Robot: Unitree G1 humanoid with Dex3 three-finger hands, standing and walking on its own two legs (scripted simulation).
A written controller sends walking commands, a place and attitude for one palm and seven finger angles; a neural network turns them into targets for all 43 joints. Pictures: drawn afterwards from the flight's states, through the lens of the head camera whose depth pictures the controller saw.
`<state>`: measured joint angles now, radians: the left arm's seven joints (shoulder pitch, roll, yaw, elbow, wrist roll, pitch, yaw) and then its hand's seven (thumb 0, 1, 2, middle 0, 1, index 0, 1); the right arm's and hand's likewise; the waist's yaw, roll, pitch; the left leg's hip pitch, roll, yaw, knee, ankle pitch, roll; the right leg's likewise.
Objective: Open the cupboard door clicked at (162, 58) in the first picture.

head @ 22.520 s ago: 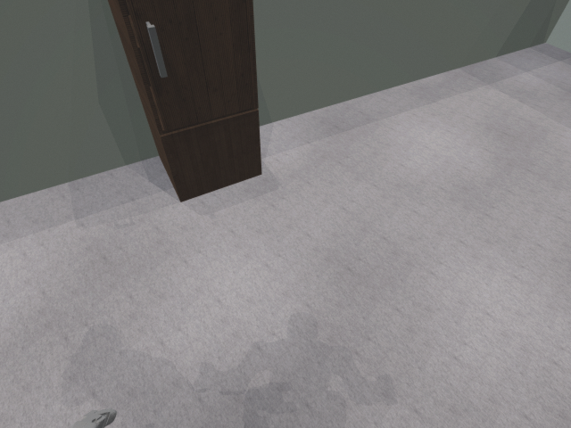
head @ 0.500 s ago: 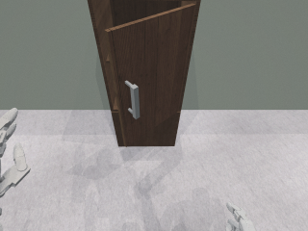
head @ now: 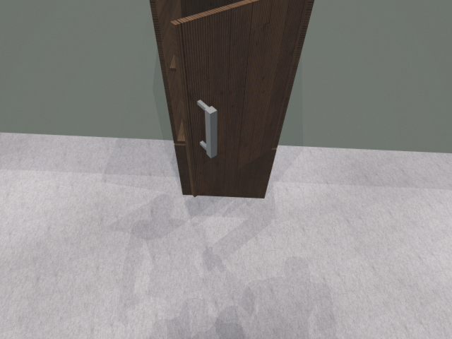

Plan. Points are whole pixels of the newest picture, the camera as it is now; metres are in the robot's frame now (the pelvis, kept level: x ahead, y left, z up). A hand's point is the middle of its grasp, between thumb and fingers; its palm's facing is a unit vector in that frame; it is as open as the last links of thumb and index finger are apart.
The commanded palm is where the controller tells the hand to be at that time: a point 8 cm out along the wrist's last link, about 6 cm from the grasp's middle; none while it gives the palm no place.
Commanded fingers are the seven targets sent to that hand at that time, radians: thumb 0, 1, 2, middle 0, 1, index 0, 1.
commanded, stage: let the arm hang, fingers relaxed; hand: left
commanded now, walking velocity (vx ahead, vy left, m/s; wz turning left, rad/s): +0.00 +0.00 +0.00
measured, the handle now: (206, 129) +0.61 +0.10 -0.03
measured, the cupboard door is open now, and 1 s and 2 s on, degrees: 41 41 41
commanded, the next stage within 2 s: look to check the result in 0.58 s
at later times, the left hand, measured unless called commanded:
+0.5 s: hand out of the picture +0.06 +0.20 -0.17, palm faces -0.02 -0.97 -0.24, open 7.4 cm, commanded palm none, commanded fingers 0.00 0.90 0.90 -0.20 -0.30 -0.20 -0.30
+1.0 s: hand out of the picture +0.03 +0.20 -0.17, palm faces -0.01 -0.96 -0.27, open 7.4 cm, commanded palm none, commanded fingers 0.00 0.90 0.90 -0.20 -0.30 -0.20 -0.30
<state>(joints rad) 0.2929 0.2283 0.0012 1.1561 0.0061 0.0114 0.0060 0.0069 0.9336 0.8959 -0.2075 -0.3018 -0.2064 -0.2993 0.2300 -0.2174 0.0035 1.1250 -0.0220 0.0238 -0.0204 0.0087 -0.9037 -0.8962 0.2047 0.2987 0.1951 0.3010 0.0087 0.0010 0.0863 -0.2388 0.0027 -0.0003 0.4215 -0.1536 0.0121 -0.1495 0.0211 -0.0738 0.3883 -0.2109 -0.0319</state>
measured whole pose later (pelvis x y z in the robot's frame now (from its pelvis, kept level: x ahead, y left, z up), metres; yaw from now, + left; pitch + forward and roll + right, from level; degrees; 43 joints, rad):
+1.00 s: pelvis +0.01 -0.01 +0.00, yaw -1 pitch -2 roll +0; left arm 0.21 0.23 0.00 1.17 0.01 -0.01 0.01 0.01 0.90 0.90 -0.20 -0.30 -0.20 -0.30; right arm 0.18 -0.23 0.00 1.15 -0.02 0.00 -0.02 0.01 -0.90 -0.90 0.21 0.30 0.20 0.30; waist 0.00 0.02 0.06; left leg -0.18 0.00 0.01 0.35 -0.14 0.00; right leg -0.11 0.02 -0.06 0.35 -0.21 -0.04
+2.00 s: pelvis +0.01 -0.05 -0.01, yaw -19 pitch +0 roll +2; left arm 0.23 0.20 0.07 0.97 0.02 0.03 0.01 0.01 0.90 0.90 -0.20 -0.30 -0.20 -0.30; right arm 0.12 -0.23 -0.07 0.96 -0.01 0.05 -0.03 0.01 -0.91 -0.90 0.20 0.30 0.19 0.30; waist 0.02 0.00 0.11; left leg -0.45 0.03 0.02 1.00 -0.45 -0.06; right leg -0.28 0.07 0.09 0.54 -0.25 -0.08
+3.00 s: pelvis +0.00 -0.06 -0.01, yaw -56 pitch +1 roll -2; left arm 0.15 0.25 0.07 0.88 0.02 0.06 -0.06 0.01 0.90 0.90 -0.20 -0.30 -0.20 -0.30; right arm 0.28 -0.22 -0.02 0.91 -0.04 0.01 -0.02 0.01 -0.90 -0.90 0.21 0.30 0.20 0.30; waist -0.01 0.02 0.07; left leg -0.25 0.17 0.14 0.55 -0.30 -0.05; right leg -0.37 -0.01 -0.08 0.76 -0.46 0.03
